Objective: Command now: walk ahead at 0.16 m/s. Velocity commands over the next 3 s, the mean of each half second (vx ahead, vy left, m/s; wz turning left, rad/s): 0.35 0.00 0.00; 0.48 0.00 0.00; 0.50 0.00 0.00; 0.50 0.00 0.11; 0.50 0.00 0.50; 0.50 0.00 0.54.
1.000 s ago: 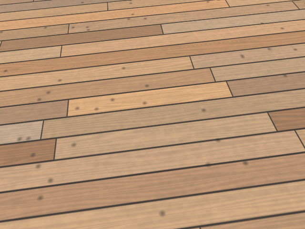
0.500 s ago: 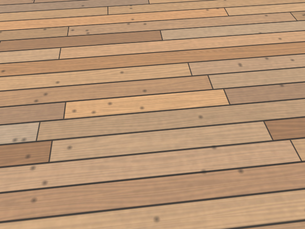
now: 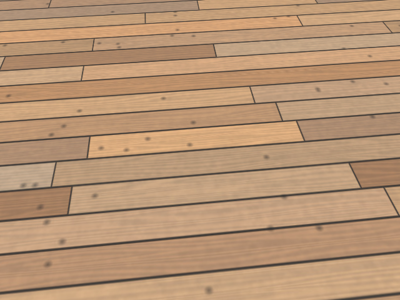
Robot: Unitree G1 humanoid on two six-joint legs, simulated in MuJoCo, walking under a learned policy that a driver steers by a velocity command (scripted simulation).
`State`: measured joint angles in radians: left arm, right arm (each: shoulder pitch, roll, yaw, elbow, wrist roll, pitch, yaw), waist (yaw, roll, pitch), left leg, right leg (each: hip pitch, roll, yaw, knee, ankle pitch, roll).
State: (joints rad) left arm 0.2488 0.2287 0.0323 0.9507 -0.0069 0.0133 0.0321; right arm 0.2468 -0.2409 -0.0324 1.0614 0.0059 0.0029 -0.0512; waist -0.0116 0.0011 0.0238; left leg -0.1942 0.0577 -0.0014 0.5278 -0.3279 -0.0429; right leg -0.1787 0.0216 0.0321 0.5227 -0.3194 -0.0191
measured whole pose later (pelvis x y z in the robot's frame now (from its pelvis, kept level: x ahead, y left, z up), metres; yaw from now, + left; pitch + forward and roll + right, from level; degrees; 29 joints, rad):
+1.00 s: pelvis +0.44 +0.01 +0.01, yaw +1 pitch +1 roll -2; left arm 0.34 0.24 0.04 1.02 -0.01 -0.09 -0.01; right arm 0.10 -0.26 -0.05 0.86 0.01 -0.09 -0.01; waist 0.07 0.04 0.01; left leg -0.68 0.14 -0.04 0.70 0.04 0.00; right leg -0.02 0.08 -0.05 0.20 -0.19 -0.06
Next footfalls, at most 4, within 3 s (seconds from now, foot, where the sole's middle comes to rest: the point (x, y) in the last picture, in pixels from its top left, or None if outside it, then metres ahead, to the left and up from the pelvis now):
0.64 right None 0.43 -0.08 -0.77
1.16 left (161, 246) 0.73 0.17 -0.77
1.72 right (220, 177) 1.04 -0.06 -0.77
2.26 left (161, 132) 1.32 0.20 -0.77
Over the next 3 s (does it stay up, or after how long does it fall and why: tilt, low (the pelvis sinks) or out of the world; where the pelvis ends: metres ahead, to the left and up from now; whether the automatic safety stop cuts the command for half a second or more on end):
stays up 1.57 0.19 0.01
